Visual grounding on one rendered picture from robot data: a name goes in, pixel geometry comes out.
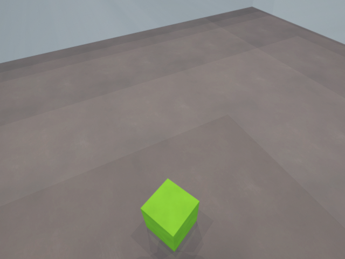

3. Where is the carton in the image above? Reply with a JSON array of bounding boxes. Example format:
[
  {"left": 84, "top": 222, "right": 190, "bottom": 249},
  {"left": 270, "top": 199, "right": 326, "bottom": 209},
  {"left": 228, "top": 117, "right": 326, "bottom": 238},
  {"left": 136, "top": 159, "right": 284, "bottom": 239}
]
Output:
[{"left": 141, "top": 179, "right": 199, "bottom": 252}]

